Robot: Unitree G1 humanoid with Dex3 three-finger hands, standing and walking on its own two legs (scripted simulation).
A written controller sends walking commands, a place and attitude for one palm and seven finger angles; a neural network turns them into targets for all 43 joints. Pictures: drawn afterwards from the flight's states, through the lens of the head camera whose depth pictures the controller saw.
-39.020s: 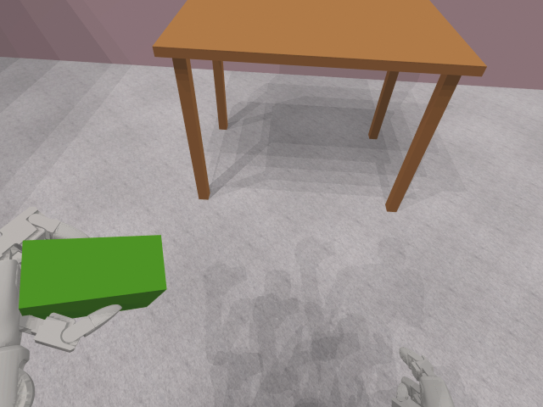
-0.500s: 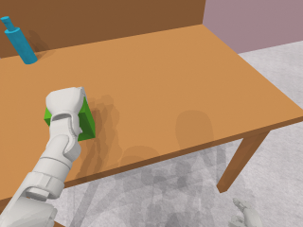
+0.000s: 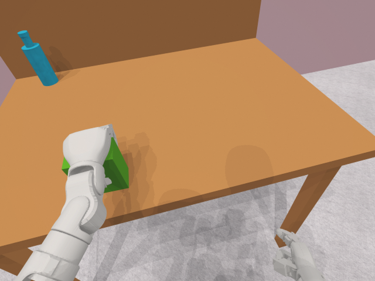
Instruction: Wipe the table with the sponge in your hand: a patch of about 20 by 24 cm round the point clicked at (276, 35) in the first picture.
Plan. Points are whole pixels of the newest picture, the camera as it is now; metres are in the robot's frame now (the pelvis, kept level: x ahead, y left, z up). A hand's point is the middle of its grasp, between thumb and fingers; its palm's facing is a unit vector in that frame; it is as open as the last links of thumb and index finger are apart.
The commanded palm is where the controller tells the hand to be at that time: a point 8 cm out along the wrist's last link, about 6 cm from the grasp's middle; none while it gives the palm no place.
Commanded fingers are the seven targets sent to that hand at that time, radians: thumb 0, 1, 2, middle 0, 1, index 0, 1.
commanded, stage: wipe back along the middle lane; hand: left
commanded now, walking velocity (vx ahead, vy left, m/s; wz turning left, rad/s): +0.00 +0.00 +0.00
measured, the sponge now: (102, 173) +0.32 +0.26 +0.05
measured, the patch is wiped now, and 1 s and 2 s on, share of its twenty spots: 0.75 0.80 1.00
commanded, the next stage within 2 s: slide across to the third lane in 0.10 s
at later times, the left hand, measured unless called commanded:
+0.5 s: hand (107, 165) +0.30 +0.22 +0.11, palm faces +0.06 -0.05 -1.00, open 10.1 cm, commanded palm +0.27 +0.20 +0.16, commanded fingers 0.00 0.10 1.30 -1.20 -1.60 -1.20 -1.60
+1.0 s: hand (136, 160) +0.32 +0.17 +0.11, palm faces +0.06 -0.05 -1.00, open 10.1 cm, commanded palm +0.29 +0.17 +0.15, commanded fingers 0.00 0.10 1.30 -1.20 -1.60 -1.20 -1.60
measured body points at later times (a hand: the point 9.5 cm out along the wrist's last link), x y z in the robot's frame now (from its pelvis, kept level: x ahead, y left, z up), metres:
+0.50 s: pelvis -0.01 -0.01 +0.00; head -0.02 -0.05 +0.45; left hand +0.29 +0.22 +0.16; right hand +0.22 -0.21 -0.09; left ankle -0.07 +0.11 -0.74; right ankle +0.02 -0.13 -0.74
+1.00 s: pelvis -0.02 -0.02 +0.00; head -0.03 -0.06 +0.45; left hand +0.32 +0.16 +0.16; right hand +0.23 -0.20 -0.09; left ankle -0.07 +0.11 -0.74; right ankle +0.02 -0.13 -0.74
